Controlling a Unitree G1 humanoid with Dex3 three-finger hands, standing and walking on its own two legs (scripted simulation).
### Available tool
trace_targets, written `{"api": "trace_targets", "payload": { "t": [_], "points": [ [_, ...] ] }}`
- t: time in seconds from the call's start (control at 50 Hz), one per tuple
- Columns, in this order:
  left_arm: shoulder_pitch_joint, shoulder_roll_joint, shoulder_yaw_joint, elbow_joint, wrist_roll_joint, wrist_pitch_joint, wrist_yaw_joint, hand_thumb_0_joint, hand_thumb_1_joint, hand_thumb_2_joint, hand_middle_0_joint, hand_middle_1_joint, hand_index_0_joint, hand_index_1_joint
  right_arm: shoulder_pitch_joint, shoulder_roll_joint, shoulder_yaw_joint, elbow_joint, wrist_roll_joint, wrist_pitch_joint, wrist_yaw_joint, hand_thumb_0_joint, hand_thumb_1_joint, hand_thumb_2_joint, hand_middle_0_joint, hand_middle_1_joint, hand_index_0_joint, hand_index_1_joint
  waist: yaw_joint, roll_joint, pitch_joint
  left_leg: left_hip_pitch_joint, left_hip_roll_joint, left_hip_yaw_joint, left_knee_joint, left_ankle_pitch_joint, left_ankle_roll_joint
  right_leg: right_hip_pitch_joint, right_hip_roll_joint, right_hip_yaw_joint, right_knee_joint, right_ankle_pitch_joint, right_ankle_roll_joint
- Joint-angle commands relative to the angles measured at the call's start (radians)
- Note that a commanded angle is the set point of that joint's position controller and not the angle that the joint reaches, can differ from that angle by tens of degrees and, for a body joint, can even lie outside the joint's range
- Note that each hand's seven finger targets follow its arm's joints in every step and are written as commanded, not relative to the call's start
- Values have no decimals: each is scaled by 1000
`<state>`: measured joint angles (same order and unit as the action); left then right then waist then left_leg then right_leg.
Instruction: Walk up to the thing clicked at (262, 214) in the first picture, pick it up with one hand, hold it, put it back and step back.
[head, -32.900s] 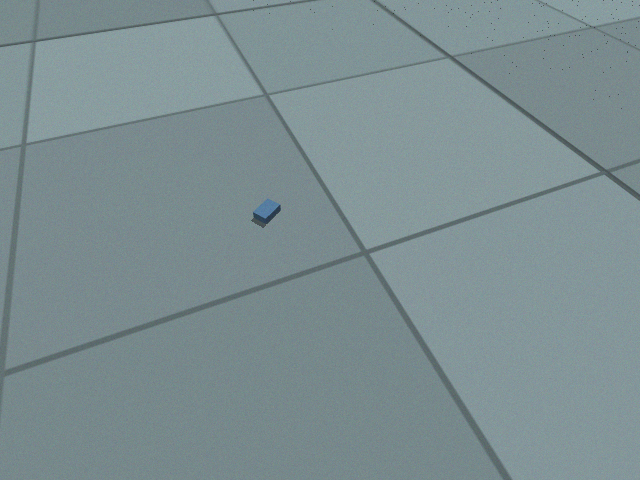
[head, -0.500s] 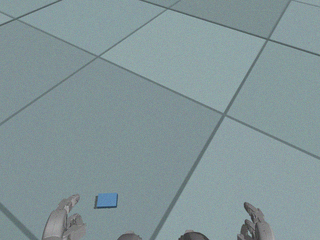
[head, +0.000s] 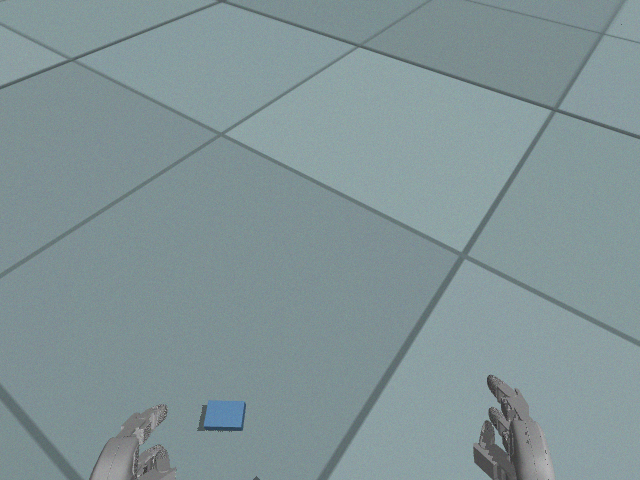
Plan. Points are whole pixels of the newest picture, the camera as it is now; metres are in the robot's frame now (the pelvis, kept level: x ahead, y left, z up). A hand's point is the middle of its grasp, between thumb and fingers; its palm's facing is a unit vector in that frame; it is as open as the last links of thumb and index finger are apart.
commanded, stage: home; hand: left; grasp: from above
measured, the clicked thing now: (225, 415) +0.42 +0.26 -0.70
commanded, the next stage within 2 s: stand in 1.64 s
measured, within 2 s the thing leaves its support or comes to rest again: neither
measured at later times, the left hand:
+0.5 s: hand (171, 474) +0.16 +0.18 -0.05, palm faces +0.03 -0.98 -0.20, open 7.4 cm
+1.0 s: hand (175, 476) +0.16 +0.17 -0.05, palm faces +0.04 -0.98 -0.20, open 7.4 cm
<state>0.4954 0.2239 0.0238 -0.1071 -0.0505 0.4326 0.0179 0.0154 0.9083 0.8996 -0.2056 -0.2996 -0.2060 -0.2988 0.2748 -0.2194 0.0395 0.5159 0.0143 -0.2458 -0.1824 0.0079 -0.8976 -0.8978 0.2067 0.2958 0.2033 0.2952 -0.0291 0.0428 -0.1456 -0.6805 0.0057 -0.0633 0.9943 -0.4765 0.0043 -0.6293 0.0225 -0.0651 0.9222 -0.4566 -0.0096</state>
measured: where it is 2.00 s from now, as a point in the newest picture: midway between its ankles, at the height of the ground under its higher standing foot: outside the picture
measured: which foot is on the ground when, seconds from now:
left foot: down 0.00-1.00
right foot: down 0.00-1.00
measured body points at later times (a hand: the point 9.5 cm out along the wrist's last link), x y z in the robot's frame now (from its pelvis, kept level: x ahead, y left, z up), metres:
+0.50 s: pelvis +0.00 +0.00 +0.00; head +0.02 +0.00 +0.45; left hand +0.16 +0.23 -0.03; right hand +0.15 -0.24 -0.06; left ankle +0.01 +0.11 -0.68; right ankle +0.00 -0.12 -0.68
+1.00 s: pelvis +0.00 +0.00 +0.00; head +0.02 +0.00 +0.45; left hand +0.16 +0.23 -0.03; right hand +0.16 -0.25 -0.06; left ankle +0.01 +0.11 -0.68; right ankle +0.00 -0.12 -0.68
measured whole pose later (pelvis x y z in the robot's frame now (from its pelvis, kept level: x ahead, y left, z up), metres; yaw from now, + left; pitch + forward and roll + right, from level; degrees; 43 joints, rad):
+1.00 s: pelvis +0.00 +0.00 +0.00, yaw +0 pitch +10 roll -2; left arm 0.50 0.23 0.02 -0.11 -0.06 0.43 0.02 0.02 0.91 0.90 -0.21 -0.30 -0.21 -0.30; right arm 0.29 -0.22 0.04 0.53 0.02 -0.25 -0.19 0.01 -0.90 -0.90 0.21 0.30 0.20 0.30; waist -0.03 0.05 -0.15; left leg -0.69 0.01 -0.06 1.00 -0.48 0.00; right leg -0.64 0.03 -0.06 0.94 -0.46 -0.01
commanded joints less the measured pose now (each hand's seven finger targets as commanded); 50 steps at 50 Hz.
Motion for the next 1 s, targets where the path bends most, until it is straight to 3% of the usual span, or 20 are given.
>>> {"api": "trace_targets", "payload": {
  "t": [0.0,0.08,0.26,0.7,0.88,0.98],
  "points": [
    [-24,105,56,-193,4,-51,11,0,900,900,-200,-301,-200,-300,-48,-124,-49,-148,-4,-52,-14,0,-901,-899,199,299,200,299,-18,17,-88,106,-13,7,-172,184,18,45,12,10,-154,163,-1],
    [-4,105,55,-192,6,-49,13,0,900,900,-200,-301,-200,-301,-45,-124,-51,-145,-5,-52,-15,0,-901,-899,199,299,199,299,-10,9,-115,114,-10,4,-161,242,16,57,14,7,-136,208,-4],
    [-17,103,56,-172,-3,-49,10,0,900,900,-200,-301,-200,-301,-42,-125,-49,-137,-3,-53,-16,0,-902,-899,199,299,199,299,-11,-2,-75,92,-7,-1,-174,194,17,43,13,7,-144,164,-3],
    [-24,115,65,-185,4,-48,10,0,900,900,-200,-301,-200,-300,-46,-124,-53,-145,-3,-54,-19,0,-901,-899,199,299,200,299,-9,4,-98,96,-10,11,-163,193,18,45,8,17,-147,165,-2],
    [-23,109,60,-188,0,-47,8,0,900,900,-200,-301,-200,-300,-50,-122,-51,-146,-4,-57,-19,0,-901,-899,199,299,200,299,-11,-2,-80,76,-14,18,-163,148,20,34,5,22,-157,131,3],
    [-25,123,68,-207,3,-47,14,0,900,900,-200,-300,-200,-300,-45,-121,-52,-143,-4,-55,-23,0,-901,-899,200,299,200,299,-10,-27,-113,89,-19,27,-131,201,25,53,-1,31,-162,193,9]
  ]
}}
